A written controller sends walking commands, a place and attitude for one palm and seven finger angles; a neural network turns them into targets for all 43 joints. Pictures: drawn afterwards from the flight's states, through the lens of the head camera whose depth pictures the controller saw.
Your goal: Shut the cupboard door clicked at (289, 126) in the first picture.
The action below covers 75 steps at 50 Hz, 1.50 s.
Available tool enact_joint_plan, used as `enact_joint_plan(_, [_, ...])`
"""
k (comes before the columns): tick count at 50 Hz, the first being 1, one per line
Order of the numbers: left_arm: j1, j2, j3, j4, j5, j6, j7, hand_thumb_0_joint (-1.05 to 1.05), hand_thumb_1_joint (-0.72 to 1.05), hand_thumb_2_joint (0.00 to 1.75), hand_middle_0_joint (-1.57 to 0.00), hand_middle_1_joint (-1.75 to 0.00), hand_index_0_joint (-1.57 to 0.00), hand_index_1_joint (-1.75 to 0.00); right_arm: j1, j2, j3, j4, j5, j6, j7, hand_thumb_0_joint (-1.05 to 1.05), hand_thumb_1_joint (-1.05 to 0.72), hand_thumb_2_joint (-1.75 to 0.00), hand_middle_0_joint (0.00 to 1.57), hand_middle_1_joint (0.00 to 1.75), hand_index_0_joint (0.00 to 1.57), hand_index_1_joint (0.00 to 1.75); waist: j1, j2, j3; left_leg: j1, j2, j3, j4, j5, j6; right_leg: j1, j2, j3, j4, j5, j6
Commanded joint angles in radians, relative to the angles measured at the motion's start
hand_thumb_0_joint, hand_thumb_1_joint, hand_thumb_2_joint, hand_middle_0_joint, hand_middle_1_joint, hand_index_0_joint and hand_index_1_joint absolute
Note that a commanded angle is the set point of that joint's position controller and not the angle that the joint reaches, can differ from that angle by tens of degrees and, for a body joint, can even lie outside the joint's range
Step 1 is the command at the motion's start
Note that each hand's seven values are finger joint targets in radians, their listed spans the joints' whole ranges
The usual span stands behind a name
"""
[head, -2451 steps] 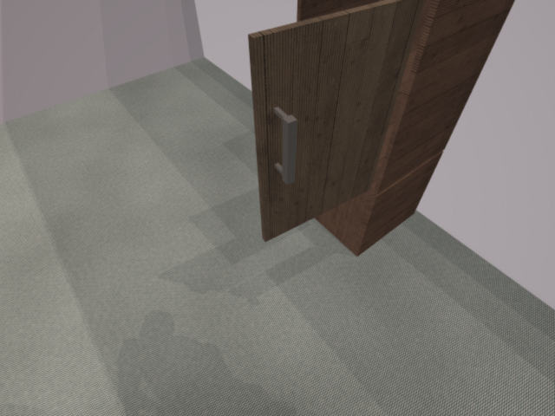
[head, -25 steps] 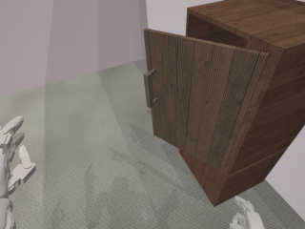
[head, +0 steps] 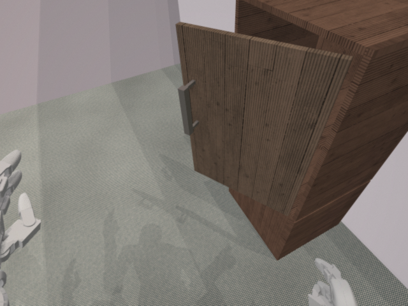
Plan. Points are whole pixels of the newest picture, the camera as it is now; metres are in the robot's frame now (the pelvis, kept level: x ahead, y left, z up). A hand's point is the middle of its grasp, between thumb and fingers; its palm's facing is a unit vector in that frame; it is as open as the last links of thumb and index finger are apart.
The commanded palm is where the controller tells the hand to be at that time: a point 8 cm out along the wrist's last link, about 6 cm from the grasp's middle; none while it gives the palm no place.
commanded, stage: step back with the hand held close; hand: left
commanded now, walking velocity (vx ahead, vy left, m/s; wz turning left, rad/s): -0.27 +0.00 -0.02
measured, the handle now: (190, 108) +0.66 +0.10 +0.02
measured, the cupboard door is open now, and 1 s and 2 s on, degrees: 30 30 30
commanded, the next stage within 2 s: stop stepping back and stand still in 1.00 s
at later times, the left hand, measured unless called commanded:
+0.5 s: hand out of the picture +0.12 +0.30 +0.15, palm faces +0.47 -0.76 -0.45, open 7.4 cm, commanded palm +0.06 +0.32 +0.18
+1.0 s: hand out of the picture +0.00 +0.30 +0.17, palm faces +0.54 -0.73 -0.42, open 7.4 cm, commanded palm -0.05 +0.32 +0.18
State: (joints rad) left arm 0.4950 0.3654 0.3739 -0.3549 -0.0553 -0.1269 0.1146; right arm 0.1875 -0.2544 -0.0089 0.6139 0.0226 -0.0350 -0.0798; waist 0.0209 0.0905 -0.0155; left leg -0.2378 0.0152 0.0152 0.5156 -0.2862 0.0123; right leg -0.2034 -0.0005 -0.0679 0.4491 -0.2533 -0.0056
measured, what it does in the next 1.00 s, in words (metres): walks backwards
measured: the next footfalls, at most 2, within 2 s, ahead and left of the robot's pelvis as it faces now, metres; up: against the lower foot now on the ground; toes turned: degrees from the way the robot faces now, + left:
right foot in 1.04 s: -0.27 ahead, -0.05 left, +0.00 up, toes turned -4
left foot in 1.18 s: -0.13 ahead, +0.11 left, +0.00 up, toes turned -1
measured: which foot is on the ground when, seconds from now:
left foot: down 0.00-1.00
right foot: down 0.00-0.78, up 0.80-1.00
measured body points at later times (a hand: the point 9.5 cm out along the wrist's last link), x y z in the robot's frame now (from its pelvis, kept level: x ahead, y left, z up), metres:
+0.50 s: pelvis -0.08 +0.02 -0.02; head -0.08 +0.03 +0.43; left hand +0.09 +0.33 +0.17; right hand +0.09 -0.22 -0.09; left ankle -0.01 +0.11 -0.74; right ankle -0.01 -0.11 -0.74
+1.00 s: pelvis -0.19 +0.01 -0.02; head -0.18 +0.04 +0.43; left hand -0.04 +0.34 +0.19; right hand +0.00 -0.20 -0.09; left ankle -0.04 +0.12 -0.74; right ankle -0.29 -0.12 -0.71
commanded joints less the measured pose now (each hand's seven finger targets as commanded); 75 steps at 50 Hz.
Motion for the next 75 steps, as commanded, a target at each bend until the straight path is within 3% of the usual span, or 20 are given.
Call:
enact_joint_plan(1, [0.002,0.251,0.16,-0.299,-0.002,-0.069,0.041,0.0,0.9,0.9,-0.2,-0.3,-0.2,-0.3,-0.104,-0.101,-0.036,-0.188,-0.003,-0.029,-0.024,0.0,-0.9,-0.9,0.2,0.3,0.2,0.3,-0.013,-0.06,-0.196,0.053,0.043,-0.019,-0.014,0.46,0.012,0.074,-0.121,0.074,0.04,0.504,-0.014])
enact_joint_plan(6, [0.034,0.275,0.201,-0.346,-0.009,-0.059,0.053,0.0,0.9,0.9,-0.2,-0.3,-0.2,-0.3,-0.096,-0.102,-0.037,-0.216,-0.006,0.001,-0.031,0.0,-0.9,-0.9,0.2,0.3,0.2,0.3,-0.011,-0.013,-0.216,0.007,0.095,-0.06,-0.029,0.648,0.013,0.097,-0.061,0.056,0.127,0.47,0.008])
enact_joint_plan(26, [-0.116,0.238,0.195,-0.364,0.059,-0.144,0.064,0.0,0.9,0.9,-0.2,-0.3,-0.2,-0.3,-0.065,-0.128,-0.036,-0.223,-0.018,-0.059,-0.026,0.0,-0.9,-0.9,0.2,0.3,0.2,0.3,-0.02,0.083,-0.037,-0.695,0.16,-0.175,-0.209,-0.518,0.111,0.288,0.014,0.107,0.299,0.014,0.022])
enact_joint_plan(29, [-0.063,0.281,0.246,-0.365,0.061,-0.155,0.066,0.0,0.9,0.9,-0.2,-0.3,-0.2,-0.3,-0.046,-0.124,-0.047,-0.218,-0.018,-0.071,-0.017,0.0,-0.9,-0.9,0.2,0.3,0.2,0.3,-0.022,0.004,-0.044,-0.597,0.087,-0.117,-0.051,-0.492,0.081,0.143,-0.041,0.239,0.161,-0.085,-0.021])
enact_joint_plan(32, [-0.044,0.26,0.198,-0.361,0.03,-0.147,0.077,0.0,0.9,0.9,-0.2,-0.3,-0.2,-0.3,-0.025,-0.075,-0.033,-0.17,-0.024,-0.059,0.005,0.0,-0.9,-0.9,0.2,0.3,0.2,0.3,-0.035,-0.214,-0.018,-0.279,-0.008,-0.024,0.279,-0.243,-0.007,-0.258,-0.257,0.47,-0.138,-0.267,-0.131])
enact_joint_plan(36, [-0.094,0.265,0.179,-0.345,0.023,-0.132,0.093,0.0,0.9,0.9,-0.2,-0.3,-0.2,-0.3,-0.022,-0.07,-0.029,-0.147,-0.021,-0.044,0.01,0.0,-0.9,-0.9,0.2,0.3,0.2,0.3,-0.051,-0.268,-0.054,-0.097,0.009,-0.024,0.195,-0.133,-0.001,-0.337,-0.243,0.316,-0.118,-0.184,-0.092])
enact_joint_plan(39, [-0.093,0.262,0.206,-0.361,0.033,-0.148,0.098,0.0,0.9,0.9,-0.2,-0.3,-0.2,-0.3,-0.075,-0.132,-0.04,-0.169,-0.02,-0.059,-0.025,0.0,-0.9,-0.9,0.2,0.3,0.2,0.3,-0.033,0.182,0.002,-0.433,0.251,-0.321,-0.261,-0.341,0.112,-0.099,0.029,0.088,0.349,-0.095,0.025])
enact_joint_plan(41, [-0.112,0.266,0.232,-0.371,0.035,-0.155,0.091,0.0,0.9,0.9,-0.2,-0.3,-0.2,-0.3,-0.067,-0.094,-0.049,-0.15,-0.035,-0.079,-0.019,0.0,-0.9,-0.9,0.2,0.3,0.2,0.3,-0.027,0.204,-0.085,-0.538,0.363,-0.369,-0.369,-0.372,0.158,0.04,0.079,0.102,0.692,-0.162,0.031])
enact_joint_plan(48, [-0.023,0.197,0.154,-0.387,-0.012,-0.143,0.06,0.0,0.9,0.9,-0.2,-0.3,-0.2,-0.3,-0.077,-0.078,-0.043,-0.117,-0.028,-0.127,0.019,0.0,-0.9,-0.9,0.2,0.3,0.2,0.3,-0.019,0.143,-0.105,-0.215,0.258,-0.168,-0.303,-0.214,0.054,-0.025,0.087,0.011,0.22,-0.275,0.008])
enact_joint_plan(50, [-0.069,0.194,0.133,-0.404,-0.011,-0.151,0.053,0.0,0.9,0.9,-0.2,-0.3,-0.2,-0.3,-0.076,-0.078,-0.036,-0.095,-0.033,-0.134,0.021,0.0,-0.9,-0.9,0.2,0.3,0.2,0.3,-0.019,0.152,-0.086,-0.139,0.223,-0.124,-0.263,-0.138,0.01,-0.028,0.064,0.019,-0.028,-0.189,-0.004])
enact_joint_plan(53, [-0.133,0.295,0.183,-0.396,-0.001,-0.173,0.066,0.0,0.9,0.9,-0.2,-0.3,-0.2,-0.3,-0.073,-0.036,-0.033,-0.069,-0.028,-0.124,0.01,0.0,-0.9,-0.9,0.2,0.3,0.2,0.3,-0.023,-0.178,-0.152,0.034,0.08,0.052,0.107,0.044,-0.06,-0.193,-0.202,0.29,-0.177,0.182,-0.085])
enact_joint_plan(56, [-0.124,0.322,0.203,-0.393,0.007,-0.156,0.069,0.0,0.9,0.9,-0.2,-0.3,-0.2,-0.3,-0.11,-0.042,-0.035,-0.114,-0.004,-0.121,-0.022,0.0,-0.9,-0.9,0.2,0.3,0.2,0.3,-0.03,-0.255,-0.25,0.013,0.017,0.072,0.15,0.179,-0.032,-0.023,-0.188,0.184,0.039,0.884,0.01])
enact_joint_plan(58, [-0.018,0.31,0.221,-0.379,0.0,-0.112,0.064,0.0,0.9,0.9,-0.2,-0.3,-0.2,-0.3,-0.073,-0.047,-0.026,-0.132,-0.003,-0.087,-0.026,0.0,-0.9,-0.9,0.2,0.3,0.2,0.3,-0.038,-0.105,-0.297,0.141,0.029,0.066,0.09,0.5,0.001,-0.048,-0.11,0.096,0.118,0.755,0.036])
enact_joint_plan(60, [0.04,0.27,0.202,-0.331,-0.011,-0.093,0.056,0.0,0.9,0.9,-0.2,-0.3,-0.2,-0.3,-0.073,-0.058,-0.016,-0.14,0.004,-0.079,-0.021,0.0,-0.9,-0.9,0.2,0.3,0.2,0.3,-0.037,0.028,-0.209,0.109,0.105,-0.022,-0.014,0.42,0.018,-0.08,-0.027,0.06,0.07,0.267,0.035])
enact_joint_plan(63, [0.064,0.267,0.21,-0.256,-0.014,-0.081,0.058,0.0,0.9,0.9,-0.2,-0.3,-0.2,-0.3,-0.073,-0.062,-0.01,-0.154,-0.01,-0.063,-0.017,0.0,-0.9,-0.9,0.2,0.3,0.2,0.3,-0.045,-0.003,-0.018,-0.063,0.068,-0.054,-0.103,-0.123,-0.01,-0.167,-0.039,0.101,-0.137,-0.247,-0.033])
enact_joint_plan(66, [0.041,0.259,0.175,-0.256,-0.009,-0.089,0.059,0.0,0.9,0.9,-0.2,-0.3,-0.2,-0.3,-0.05,-0.067,-0.03,-0.149,-0.012,-0.045,-0.018,0.0,-0.9,-0.9,0.2,0.3,0.2,0.3,-0.058,-0.171,0.069,-0.014,0.0,0.005,0.182,-0.09,-0.054,-0.389,-0.17,0.232,-0.257,-0.546,-0.125])
enact_joint_plan(68, [-0.015,0.257,0.153,-0.294,0.008,-0.094,0.071,0.0,0.9,0.9,-0.2,-0.3,-0.2,-0.3,-0.04,-0.076,-0.034,-0.131,-0.02,-0.049,-0.017,0.0,-0.9,-0.9,0.2,0.3,0.2,0.3,-0.058,-0.235,0.106,-0.053,0.02,-0.028,0.328,-0.042,-0.037,-0.422,-0.252,0.283,-0.269,-0.492,-0.167])
enact_joint_plan(71, [-0.158,0.245,0.124,-0.311,0.023,-0.103,0.08,0.0,0.9,0.9,-0.2,-0.3,-0.2,-0.3,-0.012,-0.084,-0.025,-0.112,-0.019,-0.086,-0.025,0.0,-0.9,-0.9,0.2,0.3,0.2,0.3,-0.074,-0.085,0.09,-0.037,0.042,-0.038,0.052,0.035,-0.017,-0.26,-0.132,0.097,-0.05,-0.242,-0.085])
enact_joint_plan(73, [-0.2,0.244,0.125,-0.344,0.028,-0.114,0.083,0.0,0.9,0.9,-0.2,-0.3,-0.2,-0.3,-0.02,-0.115,-0.033,-0.118,-0.02,-0.122,-0.038,0.0,-0.9,-0.9,0.2,0.3,0.2,0.3,-0.053,0.2,0.061,-0.052,0.162,-0.299,-0.241,-0.148,0.025,-0.192,0.027,0.027,0.185,-0.207,-0.002])
enact_joint_plan(75, [-0.166,0.269,0.161,-0.351,0.03,-0.127,0.086,0.0,0.9,0.9,-0.2,-0.3,-0.2,-0.3,-0.032,-0.093,-0.02,-0.117,-0.028,-0.138,-0.037,0.0,-0.9,-0.9,0.2,0.3,0.2,0.3,-0.042,0.243,0.038,-0.154,0.231,-0.44,-0.443,-0.518,0.009,-0.097,0.067,0.057,0.308,-0.265,0.001])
